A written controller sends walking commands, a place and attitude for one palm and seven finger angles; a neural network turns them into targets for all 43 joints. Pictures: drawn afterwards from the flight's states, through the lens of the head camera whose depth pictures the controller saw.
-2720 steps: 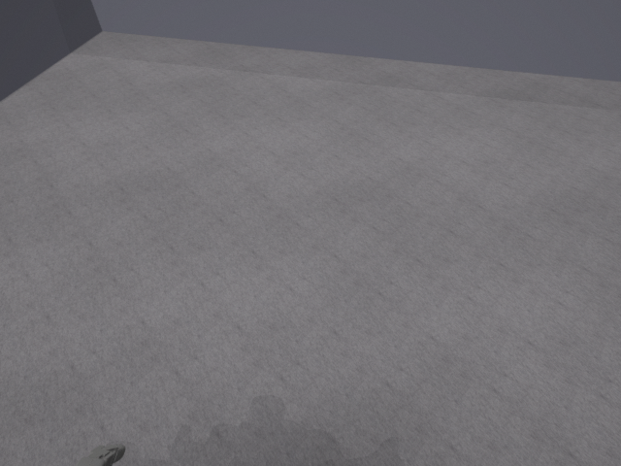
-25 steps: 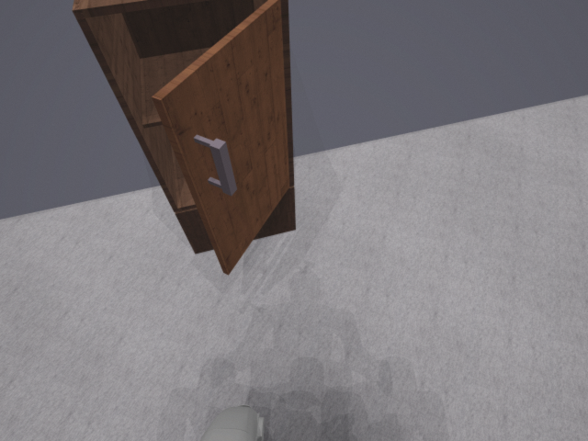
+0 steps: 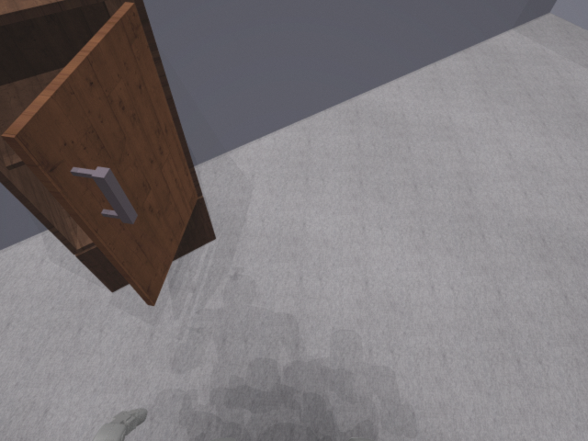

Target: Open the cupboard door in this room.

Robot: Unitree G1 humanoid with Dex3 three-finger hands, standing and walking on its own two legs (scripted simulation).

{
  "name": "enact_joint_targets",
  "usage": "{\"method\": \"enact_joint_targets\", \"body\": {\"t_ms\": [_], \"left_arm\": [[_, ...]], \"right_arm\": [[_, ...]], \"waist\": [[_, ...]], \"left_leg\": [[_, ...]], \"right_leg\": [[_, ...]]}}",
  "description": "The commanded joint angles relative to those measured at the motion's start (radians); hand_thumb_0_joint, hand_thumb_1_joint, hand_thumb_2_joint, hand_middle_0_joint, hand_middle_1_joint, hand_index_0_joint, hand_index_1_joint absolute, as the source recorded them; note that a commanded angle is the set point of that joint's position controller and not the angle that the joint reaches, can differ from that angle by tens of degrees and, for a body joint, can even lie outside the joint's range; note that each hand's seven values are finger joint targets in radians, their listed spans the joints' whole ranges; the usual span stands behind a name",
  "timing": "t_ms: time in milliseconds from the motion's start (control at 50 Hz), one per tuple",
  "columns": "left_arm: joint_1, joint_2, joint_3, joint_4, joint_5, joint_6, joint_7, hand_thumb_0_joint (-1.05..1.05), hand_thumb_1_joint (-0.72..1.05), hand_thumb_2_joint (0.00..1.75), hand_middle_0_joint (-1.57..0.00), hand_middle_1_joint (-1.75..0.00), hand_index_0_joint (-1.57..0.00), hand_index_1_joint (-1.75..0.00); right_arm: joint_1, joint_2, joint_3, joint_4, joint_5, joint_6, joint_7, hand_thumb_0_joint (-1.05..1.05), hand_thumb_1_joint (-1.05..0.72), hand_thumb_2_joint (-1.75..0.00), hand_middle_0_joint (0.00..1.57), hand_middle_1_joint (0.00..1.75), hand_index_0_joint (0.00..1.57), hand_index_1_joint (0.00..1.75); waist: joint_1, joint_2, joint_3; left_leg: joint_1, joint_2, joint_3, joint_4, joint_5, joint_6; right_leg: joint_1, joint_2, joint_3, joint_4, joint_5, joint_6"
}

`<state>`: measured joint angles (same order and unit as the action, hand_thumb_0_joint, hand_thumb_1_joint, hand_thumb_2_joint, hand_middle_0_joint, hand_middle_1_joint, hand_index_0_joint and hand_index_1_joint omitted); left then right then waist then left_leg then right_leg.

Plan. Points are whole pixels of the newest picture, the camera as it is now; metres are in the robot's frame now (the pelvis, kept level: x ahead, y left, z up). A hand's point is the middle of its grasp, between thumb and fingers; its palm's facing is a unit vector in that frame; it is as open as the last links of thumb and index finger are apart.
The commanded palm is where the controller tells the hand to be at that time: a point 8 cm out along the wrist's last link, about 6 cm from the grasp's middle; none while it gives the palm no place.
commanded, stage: walk to a spot facing it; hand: left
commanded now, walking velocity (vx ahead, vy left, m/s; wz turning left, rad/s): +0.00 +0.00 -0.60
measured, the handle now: (105, 195) +0.48 +0.36 -0.03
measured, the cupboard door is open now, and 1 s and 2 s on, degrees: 47 47 47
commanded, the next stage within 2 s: none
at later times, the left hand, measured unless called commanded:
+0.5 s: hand (200, 395) +0.19 +0.16 -0.15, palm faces -0.32 -0.93 -0.17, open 7.4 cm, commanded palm none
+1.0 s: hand (262, 345) +0.28 +0.07 -0.18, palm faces -0.53 -0.84 -0.14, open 7.4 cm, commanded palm none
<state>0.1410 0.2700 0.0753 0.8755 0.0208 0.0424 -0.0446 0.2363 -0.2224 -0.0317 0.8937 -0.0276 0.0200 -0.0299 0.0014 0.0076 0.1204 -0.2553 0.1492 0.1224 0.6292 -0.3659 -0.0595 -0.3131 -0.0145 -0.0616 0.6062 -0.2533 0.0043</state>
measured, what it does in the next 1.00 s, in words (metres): walks ahead, turning right: left foot, then right foot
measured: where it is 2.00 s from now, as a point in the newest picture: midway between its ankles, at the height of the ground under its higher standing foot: (422, 338)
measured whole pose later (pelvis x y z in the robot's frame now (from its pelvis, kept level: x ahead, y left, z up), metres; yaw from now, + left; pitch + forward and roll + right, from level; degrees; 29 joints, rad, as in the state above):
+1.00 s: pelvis +0.17 -0.08 +0.00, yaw -35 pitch +0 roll -2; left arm 0.32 0.20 0.07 1.02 0.02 -0.01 -0.03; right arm 0.16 -0.21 -0.04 0.89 -0.04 -0.07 0.00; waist 0.01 -0.02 0.06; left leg -0.42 0.09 0.08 0.62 -0.19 -0.01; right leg -0.20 0.03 0.04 0.72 -0.47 -0.02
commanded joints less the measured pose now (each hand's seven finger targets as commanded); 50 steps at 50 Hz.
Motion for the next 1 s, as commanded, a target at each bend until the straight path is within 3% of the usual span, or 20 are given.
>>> {"method": "enact_joint_targets", "body": {"t_ms": [0, 220, 240, 260, 280, 300, 380, 500, 560, 580, 600, 620, 660, 720, 860, 900, 920, 940, 960, 980], "left_arm": [[0.227, 0.281, 0.060, -0.007, -0.003, -0.029, 0.042, 0.00, 0.90, 0.90, -0.20, -0.30, -0.20, -0.30], [-0.015, 0.169, 0.044, -0.064, 0.001, -0.006, 0.048, 0.00, 0.90, 0.90, -0.20, -0.30, -0.20, -0.30], [-0.018, 0.123, 0.036, -0.077, -0.005, -0.001, 0.044, 0.00, 0.90, 0.90, -0.20, -0.30, -0.20, -0.30], [0.000, 0.053, 0.018, -0.099, -0.014, 0.003, 0.031, 0.00, 0.90, 0.90, -0.20, -0.30, -0.20, -0.30], [-0.049, 0.072, 0.018, -0.134, -0.005, -0.008, 0.021, 0.00, 0.90, 0.90, -0.20, -0.30, -0.20, -0.30], [-0.073, 0.082, 0.031, -0.123, 0.010, -0.011, 0.008, 0.00, 0.90, 0.90, -0.20, -0.30, -0.20, -0.30], [-0.043, 0.032, 0.024, -0.076, 0.008, -0.017, -0.025, 0.00, 0.90, 0.90, -0.20, -0.30, -0.20, -0.30], [-0.135, -0.002, 0.004, -0.089, 0.007, -0.036, -0.031, 0.00, 0.90, 0.90, -0.20, -0.30, -0.20, -0.30], [-0.021, 0.026, 0.016, -0.043, 0.007, -0.041, -0.024, 0.00, 0.90, 0.90, -0.20, -0.30, -0.20, -0.30], [0.119, 0.088, 0.035, 0.000, 0.010, -0.049, -0.013, 0.00, 0.90, 0.90, -0.20, -0.30, -0.20, -0.30], [0.276, 0.231, 0.071, 0.044, 0.014, -0.060, 0.005, 0.00, 0.90, 0.90, -0.20, -0.30, -0.20, -0.30], [0.328, 0.269, 0.077, 0.057, -0.009, -0.058, 0.020, 0.00, 0.90, 0.90, -0.20, -0.30, -0.20, -0.30], [0.174, 0.188, 0.055, 0.019, -0.004, -0.063, 0.037, 0.00, 0.90, 0.90, -0.20, -0.30, -0.20, -0.30], [0.095, 0.123, 0.039, 0.005, 0.003, -0.082, 0.038, 0.00, 0.90, 0.90, -0.20, -0.30, -0.20, -0.30], [0.109, 0.140, 0.042, 0.043, 0.002, -0.094, 0.025, 0.00, 0.90, 0.90, -0.20, -0.30, -0.20, -0.30], [0.074, 0.121, 0.041, 0.041, -0.001, -0.089, 0.027, 0.00, 0.90, 0.90, -0.20, -0.30, -0.20, -0.30], [0.064, 0.076, 0.033, 0.033, -0.001, -0.086, 0.023, 0.00, 0.90, 0.90, -0.20, -0.30, -0.20, -0.30], [0.103, 0.007, 0.020, 0.022, -0.011, -0.082, 0.015, 0.00, 0.90, 0.90, -0.20, -0.30, -0.20, -0.30], [0.068, 0.007, 0.014, -0.014, -0.007, -0.091, 0.012, 0.00, 0.90, 0.90, -0.20, -0.30, -0.20, -0.30], [0.033, 0.021, 0.012, -0.014, 0.005, -0.094, 0.013, 0.00, 0.90, 0.90, -0.20, -0.30, -0.20, -0.30]], "right_arm": [[-0.057, -0.123, -0.036, -0.120, 0.022, -0.005, -0.004, 0.00, -0.90, -0.90, 0.20, 0.30, 0.20, 0.30], [0.072, -0.085, -0.038, -0.030, 0.022, -0.013, -0.004, 0.00, -0.90, -0.90, 0.20, 0.30, 0.20, 0.30], [0.117, -0.130, -0.045, -0.019, 0.016, -0.024, -0.010, 0.00, -0.90, -0.90, 0.20, 0.30, 0.20, 0.30], [0.155, -0.238, -0.063, -0.019, -0.006, -0.034, -0.013, 0.00, -0.90, -0.90, 0.20, 0.30, 0.20, 0.30], [0.176, -0.281, -0.069, -0.036, -0.008, -0.037, -0.021, 0.00, -0.90, -0.90, 0.20, 0.30, 0.20, 0.30], [0.152, -0.269, -0.062, -0.036, -0.016, -0.046, -0.017, 0.00, -0.90, -0.90, 0.20, 0.30, 0.20, 0.30], [0.062, -0.174, -0.038, -0.043, -0.010, -0.061, -0.013, 0.00, -0.90, -0.90, 0.20, 0.30, 0.20, 0.30], [0.184, -0.186, -0.054, 0.014, -0.013, -0.065, 0.004, 0.00, -0.90, -0.90, 0.20, 0.30, 0.20, 0.30], [0.142, -0.187, -0.053, 0.010, -0.009, -0.059, 0.010, 0.00, -0.90, -0.90, 0.20, 0.30, 0.20, 0.30], [0.102, -0.163, -0.048, -0.009, 0.001, -0.060, 0.020, 0.00, -0.90, -0.90, 0.20, 0.30, 0.20, 0.30], [0.016, -0.075, -0.026, -0.065, 0.020, -0.062, 0.031, 0.00, -0.90, -0.90, 0.20, 0.30, 0.20, 0.30], [-0.104, -0.110, -0.027, -0.111, 0.009, -0.059, 0.027, 0.00, -0.90, -0.90, 0.20, 0.30, 0.20, 0.30], [-0.096, -0.125, -0.045, -0.083, 0.009, -0.059, 0.029, 0.00, -0.90, -0.90, 0.20, 0.30, 0.20, 0.30], [-0.044, -0.083, -0.044, -0.027, 0.000, -0.048, 0.038, 0.00, -0.90, -0.90, 0.20, 0.30, 0.20, 0.30], [-0.073, -0.062, -0.043, -0.047, 0.007, -0.072, 0.046, 0.00, -0.90, -0.90, 0.20, 0.30, 0.20, 0.30], [0.042, -0.090, -0.048, -0.008, 0.007, -0.084, 0.037, 0.00, -0.90, -0.90, 0.20, 0.30, 0.20, 0.30], [0.166, -0.144, -0.061, 0.034, 0.003, -0.092, 0.023, 0.00, -0.90, -0.90, 0.20, 0.30, 0.20, 0.30], [0.312, -0.261, -0.088, 0.065, -0.022, -0.099, 0.012, 0.00, -0.90, -0.90, 0.20, 0.30, 0.20, 0.30], [0.369, -0.276, -0.080, 0.070, -0.024, -0.090, 0.001, 0.00, -0.90, -0.90, 0.20, 0.30, 0.20, 0.30], [0.295, -0.251, -0.073, 0.047, -0.019, -0.084, 0.007, 0.00, -0.90, -0.90, 0.20, 0.30, 0.20, 0.30]], "waist": [[0.106, -0.234, -0.203], [-0.050, -0.157, -0.148], [-0.067, -0.030, -0.160], [-0.079, 0.289, -0.156], [-0.087, 0.274, -0.135], [-0.076, 0.196, -0.117], [-0.019, 0.200, -0.100], [-0.078, 0.184, -0.122], [-0.007, 0.136, -0.121], [0.069, 0.012, -0.170], [0.150, -0.351, -0.199], [0.188, -0.295, -0.143], [0.087, -0.218, -0.068], [0.015, -0.145, -0.076], [0.000, -0.126, -0.061], [-0.066, -0.057, -0.083], [-0.119, 0.064, -0.129], [-0.164, 0.341, -0.216], [-0.165, 0.289, -0.210], [-0.131, 0.190, -0.148]], "left_leg": [[-0.345, -0.061, -0.096, 0.495, -0.293, 0.002], [0.047, -0.126, -0.078, -0.060, 0.070, 0.007], [0.164, -0.053, -0.170, -0.219, 0.032, 0.035], [0.230, 0.212, -0.489, -0.389, -0.140, 0.128], [0.128, 0.371, -0.647, -0.472, -0.252, 0.221], [0.084, 0.352, -0.649, -0.479, -0.251, 0.242], [0.123, 0.163, -0.215, -0.401, 0.016, 0.150], [0.169, 0.196, -0.070, -0.336, 0.170, 0.146], [0.013, 0.171, 0.008, -0.181, 0.110, 0.099], [-0.158, 0.111, 0.082, 0.004, 0.082, 0.058], [-0.480, -0.040, 0.179, 0.344, -0.228, -0.003], [-0.590, -0.048, -0.022, 0.510, -0.310, 0.001], [-0.565, 0.010, -0.114, 0.550, -0.122, 0.000], [-0.373, -0.006, -0.079, 0.396, 0.008, -0.014], [-0.157, -0.081, -0.045, 0.044, 0.118, -0.001], [0.086, -0.095, -0.035, -0.096, 0.172, 0.002], [0.267, -0.043, -0.109, -0.161, 0.075, 0.025], [0.422, 0.234, -0.492, -0.297, -0.135, 0.123], [0.395, 0.377, -0.716, -0.430, -0.268, 0.218], [0.263, 0.387, -0.708, -0.438, -0.320, 0.240]], "right_leg": [[0.321, -0.394, 0.474, -0.223, 0.558, -0.262], [-0.050, -0.137, 0.391, -0.173, 0.147, -0.132], [-0.171, -0.064, 0.347, -0.105, -0.034, -0.082], [-0.329, 0.089, 0.180, 0.145, -0.300, -0.014], [-0.337, 0.050, 0.107, 0.355, -0.357, 0.013], [-0.344, 0.016, 0.136, 0.475, -0.312, 0.012], [-0.324, -0.042, 0.038, 0.454, -0.127, 0.033], [-0.161, -0.018, -0.062, 0.106, -0.157, 0.011], [0.124, 0.023, -0.101, -0.077, -0.071, -0.021], [0.370, -0.029, -0.002, -0.166, -0.127, -0.068], [0.573, -0.327, 0.458, -0.313, -0.254, -0.195], [0.490, -0.418, 0.643, -0.398, -0.222, -0.271], [0.311, -0.340, 0.537, -0.414, -0.336, -0.249], [0.167, -0.239, 0.318, -0.385, -0.049, -0.210], [0.098, -0.198, 0.297, -0.347, -0.045, -0.194], [-0.024, -0.147, 0.256, -0.256, -0.091, -0.155], [-0.120, -0.073, 0.211, -0.068, -0.074, -0.118], [-0.306, 0.069, 0.053, 0.291, -0.271, -0.051], [-0.398, 0.071, 0.084, 0.527, -0.347, -0.047], [-0.427, -0.004, 0.106, 0.658, -0.292, -0.058]]}}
